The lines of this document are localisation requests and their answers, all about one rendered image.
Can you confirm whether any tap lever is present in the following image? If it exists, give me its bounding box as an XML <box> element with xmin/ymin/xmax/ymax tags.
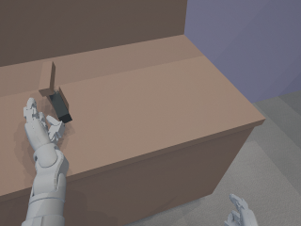
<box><xmin>49</xmin><ymin>89</ymin><xmax>72</xmax><ymax>123</ymax></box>

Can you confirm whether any left robot forearm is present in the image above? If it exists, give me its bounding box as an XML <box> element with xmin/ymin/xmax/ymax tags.
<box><xmin>21</xmin><ymin>143</ymin><xmax>70</xmax><ymax>226</ymax></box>

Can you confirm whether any robot left hand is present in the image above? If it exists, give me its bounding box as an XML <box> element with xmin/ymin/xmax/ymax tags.
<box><xmin>24</xmin><ymin>97</ymin><xmax>66</xmax><ymax>151</ymax></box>

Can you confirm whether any counter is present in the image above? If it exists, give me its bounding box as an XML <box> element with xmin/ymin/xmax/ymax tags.
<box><xmin>0</xmin><ymin>0</ymin><xmax>266</xmax><ymax>226</ymax></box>

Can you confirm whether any robot right hand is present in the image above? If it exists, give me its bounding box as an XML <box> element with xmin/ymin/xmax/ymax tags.
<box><xmin>224</xmin><ymin>194</ymin><xmax>260</xmax><ymax>226</ymax></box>

